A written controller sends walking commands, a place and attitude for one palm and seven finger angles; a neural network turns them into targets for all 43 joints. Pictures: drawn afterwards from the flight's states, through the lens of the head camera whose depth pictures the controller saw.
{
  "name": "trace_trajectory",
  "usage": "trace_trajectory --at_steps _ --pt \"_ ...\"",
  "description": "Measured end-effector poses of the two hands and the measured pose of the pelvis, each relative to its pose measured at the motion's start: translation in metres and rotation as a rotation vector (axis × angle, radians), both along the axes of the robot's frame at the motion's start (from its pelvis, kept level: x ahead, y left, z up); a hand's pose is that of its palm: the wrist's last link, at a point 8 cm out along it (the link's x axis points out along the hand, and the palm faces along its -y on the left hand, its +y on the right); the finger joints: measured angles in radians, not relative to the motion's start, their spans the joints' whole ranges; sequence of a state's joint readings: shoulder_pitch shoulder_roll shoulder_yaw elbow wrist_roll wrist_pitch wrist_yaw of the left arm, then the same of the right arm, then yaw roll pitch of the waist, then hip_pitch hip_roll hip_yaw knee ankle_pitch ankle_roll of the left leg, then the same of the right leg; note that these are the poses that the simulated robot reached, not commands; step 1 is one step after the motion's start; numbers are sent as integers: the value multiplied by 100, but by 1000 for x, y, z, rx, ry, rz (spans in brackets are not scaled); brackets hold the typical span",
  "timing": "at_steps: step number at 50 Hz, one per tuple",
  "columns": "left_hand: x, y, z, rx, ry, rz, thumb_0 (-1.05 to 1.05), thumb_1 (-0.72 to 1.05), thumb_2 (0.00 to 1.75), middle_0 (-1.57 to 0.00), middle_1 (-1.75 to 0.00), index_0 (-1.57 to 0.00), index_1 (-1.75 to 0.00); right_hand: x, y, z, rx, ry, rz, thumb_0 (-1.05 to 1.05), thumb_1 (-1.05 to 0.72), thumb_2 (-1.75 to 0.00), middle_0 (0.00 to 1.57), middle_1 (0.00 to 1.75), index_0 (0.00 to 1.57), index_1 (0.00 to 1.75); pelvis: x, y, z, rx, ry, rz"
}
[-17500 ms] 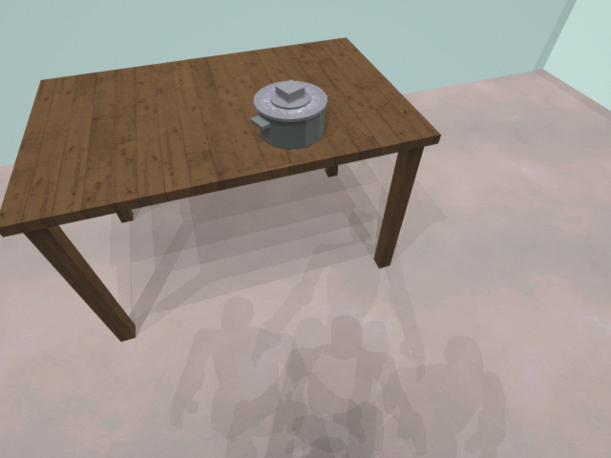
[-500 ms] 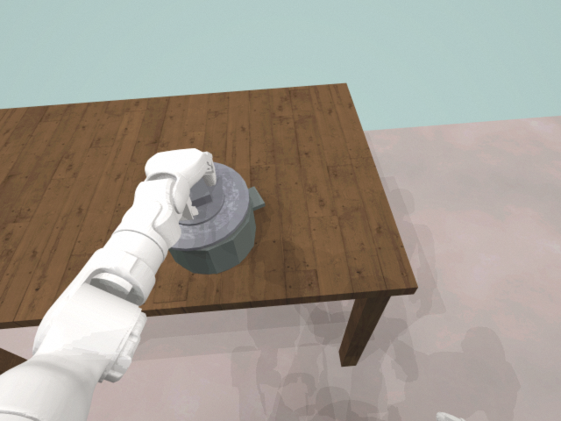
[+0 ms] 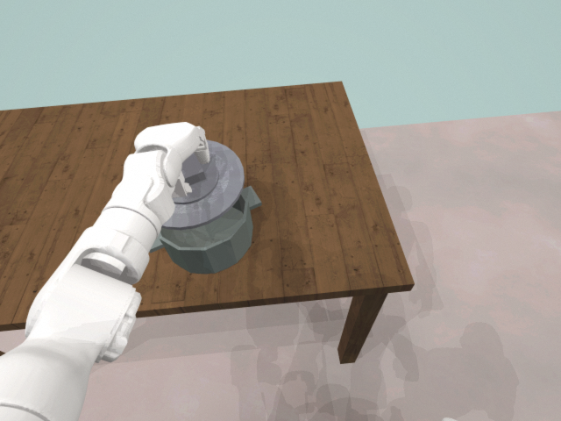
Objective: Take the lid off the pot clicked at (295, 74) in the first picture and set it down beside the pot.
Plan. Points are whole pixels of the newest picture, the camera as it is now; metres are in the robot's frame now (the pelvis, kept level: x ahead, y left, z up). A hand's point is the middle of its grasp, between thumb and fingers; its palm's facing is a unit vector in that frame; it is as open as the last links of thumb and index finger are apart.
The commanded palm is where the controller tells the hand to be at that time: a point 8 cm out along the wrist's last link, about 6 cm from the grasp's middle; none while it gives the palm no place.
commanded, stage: lift the lid straight up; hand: left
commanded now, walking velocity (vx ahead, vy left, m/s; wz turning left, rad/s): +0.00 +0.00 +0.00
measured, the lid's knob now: (184, 170) +0.50 +0.15 +0.08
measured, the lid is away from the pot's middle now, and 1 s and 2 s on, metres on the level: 0.00 0.01 0.15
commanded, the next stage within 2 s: move the lid sideways beside the pot in 0.82 s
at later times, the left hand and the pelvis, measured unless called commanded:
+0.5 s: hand (167, 156) +0.46 +0.15 +0.14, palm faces -0.26 -0.06 -0.96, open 8.5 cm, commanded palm +0.46 +0.15 +0.21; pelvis +0.00 +0.01 +0.00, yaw +1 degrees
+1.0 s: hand (168, 148) +0.46 +0.14 +0.15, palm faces -0.25 -0.07 -0.97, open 8.5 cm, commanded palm +0.45 +0.16 +0.22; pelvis -0.01 +0.01 +0.00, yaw +1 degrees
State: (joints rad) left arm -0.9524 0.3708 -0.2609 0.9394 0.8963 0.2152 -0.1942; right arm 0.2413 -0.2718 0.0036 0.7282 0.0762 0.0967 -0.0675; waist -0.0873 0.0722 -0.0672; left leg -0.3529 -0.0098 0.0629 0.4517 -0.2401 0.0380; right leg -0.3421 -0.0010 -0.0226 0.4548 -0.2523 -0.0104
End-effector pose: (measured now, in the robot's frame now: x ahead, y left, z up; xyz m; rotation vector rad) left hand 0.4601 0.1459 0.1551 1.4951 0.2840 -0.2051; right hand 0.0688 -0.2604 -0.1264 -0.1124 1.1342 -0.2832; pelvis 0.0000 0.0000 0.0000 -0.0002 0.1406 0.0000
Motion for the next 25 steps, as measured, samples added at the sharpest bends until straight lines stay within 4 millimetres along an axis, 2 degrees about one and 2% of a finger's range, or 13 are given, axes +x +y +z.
trace_trajectory --at_steps 6,19,25 --pt "0 2 8 2 -14 2 2 19 82 -49 -90 -53 -92 8 4 1 9 -13 12 0 -91 -90 20 29 20 30 1 2 0 0 -5 1" --pt "-5 4 29 -5 -26 12 2 19 82 -49 -90 -54 -92 40 17 5 33 -89 76 0 -91 -90 20 29 20 30 -1 5 1 2 -20 16" --pt "-6 5 42 10 -50 11 2 18 82 -49 -90 -54 -92 46 21 8 36 -112 87 0 -91 -90 20 29 20 30 -3 5 1 2 -26 17"
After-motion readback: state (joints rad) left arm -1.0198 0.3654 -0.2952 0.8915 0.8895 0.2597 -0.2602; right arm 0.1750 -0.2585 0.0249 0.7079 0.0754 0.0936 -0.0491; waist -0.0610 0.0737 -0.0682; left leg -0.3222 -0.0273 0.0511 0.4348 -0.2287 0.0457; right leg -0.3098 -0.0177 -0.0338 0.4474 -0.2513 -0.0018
